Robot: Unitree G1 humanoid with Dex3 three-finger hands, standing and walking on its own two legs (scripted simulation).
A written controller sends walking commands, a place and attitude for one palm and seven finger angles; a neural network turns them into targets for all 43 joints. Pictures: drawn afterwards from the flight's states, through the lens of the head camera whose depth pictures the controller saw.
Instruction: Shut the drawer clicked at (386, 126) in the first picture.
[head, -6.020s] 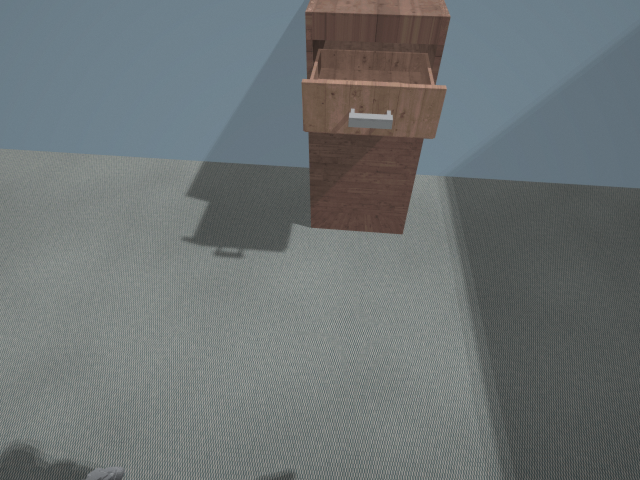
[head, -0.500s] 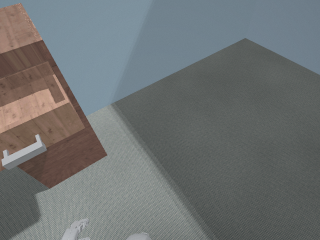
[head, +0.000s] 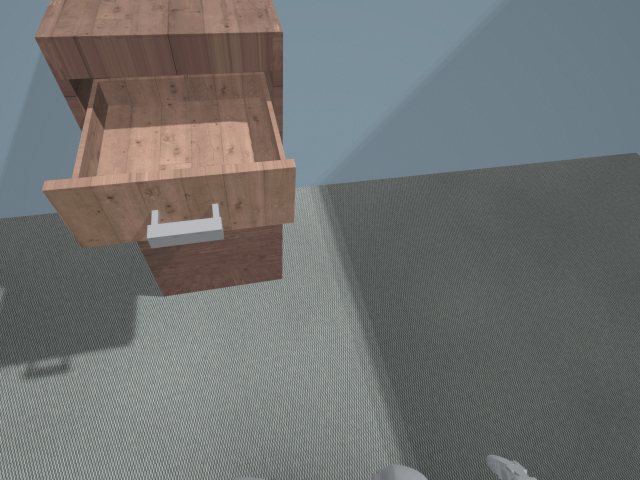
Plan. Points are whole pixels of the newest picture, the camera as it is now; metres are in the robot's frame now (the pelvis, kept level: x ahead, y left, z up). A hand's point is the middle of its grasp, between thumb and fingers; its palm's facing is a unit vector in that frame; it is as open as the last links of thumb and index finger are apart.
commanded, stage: turn to face it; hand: left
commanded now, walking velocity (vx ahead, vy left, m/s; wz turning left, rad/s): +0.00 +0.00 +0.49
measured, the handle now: (186, 222) +0.47 +0.26 -0.03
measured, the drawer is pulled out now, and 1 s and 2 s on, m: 0.28 0.28 0.28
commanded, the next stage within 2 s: take the last steps up to it in 0.42 s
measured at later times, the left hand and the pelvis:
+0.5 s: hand out of the picture +0.03 +0.17 -0.14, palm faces +0.27 -0.92 -0.27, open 7.4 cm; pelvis +0.00 -0.04 +0.01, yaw +14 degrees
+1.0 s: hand out of the picture -0.01 +0.20 -0.17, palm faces +0.33 -0.93 -0.15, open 7.4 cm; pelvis +0.04 +0.02 +0.02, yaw +16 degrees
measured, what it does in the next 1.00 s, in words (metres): steps on the spot, turning left: right foot, then left foot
